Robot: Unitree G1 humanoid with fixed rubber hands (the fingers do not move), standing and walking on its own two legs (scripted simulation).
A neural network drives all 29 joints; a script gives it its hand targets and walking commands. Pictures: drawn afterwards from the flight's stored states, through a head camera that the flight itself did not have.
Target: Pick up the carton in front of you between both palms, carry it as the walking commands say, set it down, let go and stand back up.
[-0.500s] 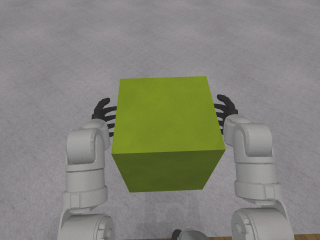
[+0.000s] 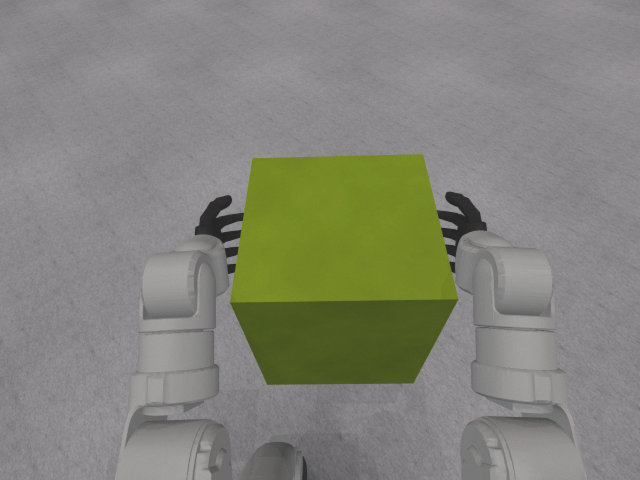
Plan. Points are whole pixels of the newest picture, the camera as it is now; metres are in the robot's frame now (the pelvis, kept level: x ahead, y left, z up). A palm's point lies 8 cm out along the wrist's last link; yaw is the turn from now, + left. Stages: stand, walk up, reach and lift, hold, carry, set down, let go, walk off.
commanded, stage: carry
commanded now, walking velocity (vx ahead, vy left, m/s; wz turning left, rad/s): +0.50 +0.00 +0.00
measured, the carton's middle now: (338, 278) +0.37 +0.02 +0.04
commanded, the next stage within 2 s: none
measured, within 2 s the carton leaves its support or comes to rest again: neither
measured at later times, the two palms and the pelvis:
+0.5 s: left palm (263, 121) +0.63 +0.15 +0.10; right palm (453, 119) +0.62 -0.15 +0.11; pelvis +0.29 +0.01 +0.01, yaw -1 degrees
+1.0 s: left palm (282, 58) +0.85 +0.14 +0.10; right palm (432, 55) +0.86 -0.15 +0.10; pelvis +0.60 -0.01 +0.00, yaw +1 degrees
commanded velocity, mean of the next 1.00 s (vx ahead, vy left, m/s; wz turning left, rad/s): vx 0.50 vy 0.00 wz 0.00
